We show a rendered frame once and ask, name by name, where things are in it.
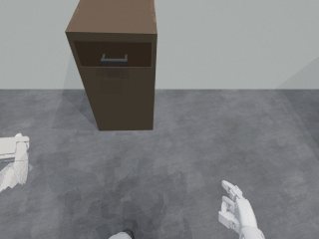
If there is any robot left hand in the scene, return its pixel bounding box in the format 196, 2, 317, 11
0, 132, 33, 193

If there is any drawer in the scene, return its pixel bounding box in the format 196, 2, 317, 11
74, 40, 152, 68

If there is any right robot forearm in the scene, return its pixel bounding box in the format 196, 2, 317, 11
239, 226, 265, 239

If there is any cabinet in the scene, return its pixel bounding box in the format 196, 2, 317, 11
65, 0, 158, 131

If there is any robot right hand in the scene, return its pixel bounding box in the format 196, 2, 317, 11
218, 180, 258, 234

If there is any robot left foot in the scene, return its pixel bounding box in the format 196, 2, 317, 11
123, 229, 135, 239

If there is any handle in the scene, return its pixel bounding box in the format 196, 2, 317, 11
101, 54, 128, 66

